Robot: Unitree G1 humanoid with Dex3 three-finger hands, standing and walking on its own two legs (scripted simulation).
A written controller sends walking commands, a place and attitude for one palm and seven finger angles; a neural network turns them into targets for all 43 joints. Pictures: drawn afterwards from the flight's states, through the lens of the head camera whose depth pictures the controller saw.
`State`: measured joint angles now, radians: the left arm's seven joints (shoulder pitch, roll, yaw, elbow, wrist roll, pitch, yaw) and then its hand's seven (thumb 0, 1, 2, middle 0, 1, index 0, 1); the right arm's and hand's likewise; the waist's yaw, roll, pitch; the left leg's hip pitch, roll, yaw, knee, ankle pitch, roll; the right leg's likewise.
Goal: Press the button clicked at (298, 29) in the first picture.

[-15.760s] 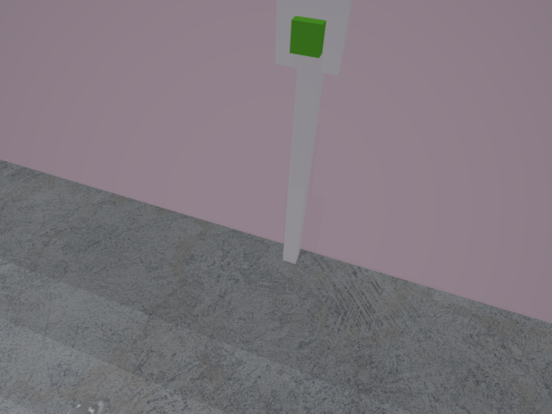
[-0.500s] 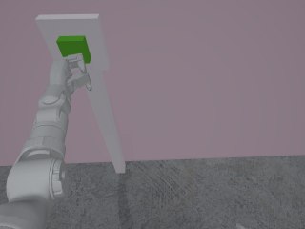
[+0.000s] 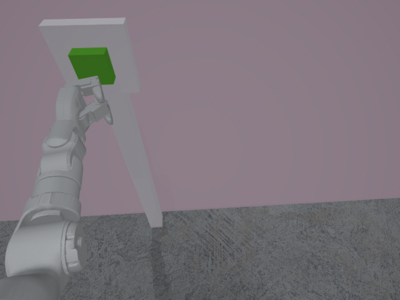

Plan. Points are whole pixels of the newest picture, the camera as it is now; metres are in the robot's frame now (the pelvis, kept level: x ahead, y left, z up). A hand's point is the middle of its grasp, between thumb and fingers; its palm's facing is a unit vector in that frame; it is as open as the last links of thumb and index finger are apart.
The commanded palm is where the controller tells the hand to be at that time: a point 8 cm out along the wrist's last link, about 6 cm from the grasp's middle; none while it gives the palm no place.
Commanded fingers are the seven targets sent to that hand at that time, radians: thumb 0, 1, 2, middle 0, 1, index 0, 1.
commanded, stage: aim a knuckle at the button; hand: left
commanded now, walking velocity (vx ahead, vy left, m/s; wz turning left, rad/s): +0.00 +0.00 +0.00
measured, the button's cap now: (93, 66) +0.55 +0.22 +0.20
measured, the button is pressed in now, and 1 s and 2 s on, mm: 0 6 0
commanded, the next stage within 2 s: press the button with the knuckle in 0.04 s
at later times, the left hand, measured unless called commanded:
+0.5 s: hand (109, 93) +0.48 +0.18 +0.17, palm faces +0.07 -1.00 +0.01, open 3.1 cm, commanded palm +0.46 +0.24 +0.16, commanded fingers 0.00 0.90 0.90 -1.30 -1.50 -1.30 -1.50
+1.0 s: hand (106, 90) +0.49 +0.19 +0.17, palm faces +0.07 -1.00 +0.00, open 2.9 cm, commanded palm +0.49 +0.24 +0.16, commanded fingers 0.00 0.90 0.90 -1.30 -1.50 -1.30 -1.50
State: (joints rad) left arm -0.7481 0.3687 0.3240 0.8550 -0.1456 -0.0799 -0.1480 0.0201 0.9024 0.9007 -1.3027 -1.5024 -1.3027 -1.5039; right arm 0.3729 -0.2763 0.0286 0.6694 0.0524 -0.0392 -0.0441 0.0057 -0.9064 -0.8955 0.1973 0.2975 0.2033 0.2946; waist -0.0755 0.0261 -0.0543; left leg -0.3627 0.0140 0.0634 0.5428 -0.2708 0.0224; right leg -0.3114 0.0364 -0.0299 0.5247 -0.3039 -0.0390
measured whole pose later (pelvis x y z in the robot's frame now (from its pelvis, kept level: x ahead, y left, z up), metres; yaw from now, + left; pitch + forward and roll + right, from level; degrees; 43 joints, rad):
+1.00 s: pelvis -0.02 +0.00 -0.01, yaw +1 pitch +10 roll -1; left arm -1.10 0.54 0.36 1.29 -0.07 -0.17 -0.18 0.00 0.79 0.91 -1.30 -1.50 -1.32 -1.50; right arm 0.42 -0.30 0.04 0.71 0.02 -0.06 -0.04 0.00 -0.91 -0.90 0.20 0.30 0.20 0.29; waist -0.16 0.02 -0.05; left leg -0.54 0.02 0.03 0.63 -0.27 0.02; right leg -0.46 0.04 -0.07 0.58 -0.30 -0.04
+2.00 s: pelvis -0.02 +0.00 -0.01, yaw +0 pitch +10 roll -1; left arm -1.01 0.49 0.36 1.19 -0.10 -0.19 -0.17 0.02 0.83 0.91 -1.30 -1.50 -1.31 -1.50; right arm 0.44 -0.30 0.04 0.68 0.02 -0.08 -0.03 0.00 -0.91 -0.90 0.20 0.30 0.20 0.29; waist -0.14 0.03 -0.08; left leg -0.54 0.03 0.04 0.65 -0.28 0.03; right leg -0.47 0.05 -0.05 0.60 -0.31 -0.04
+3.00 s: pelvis +0.00 +0.00 +0.00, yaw +1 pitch +1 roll +0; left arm -0.32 0.32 0.29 0.31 -0.22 0.10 -0.19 0.02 0.90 0.90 -1.30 -1.50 -1.30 -1.50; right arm 0.29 -0.27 0.05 0.62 0.07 -0.03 -0.07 0.01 -0.91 -0.90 0.20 0.30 0.20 0.29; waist 0.00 0.04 -0.05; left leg -0.27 0.01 0.05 0.53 -0.27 0.02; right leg -0.21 0.04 -0.04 0.51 -0.31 -0.04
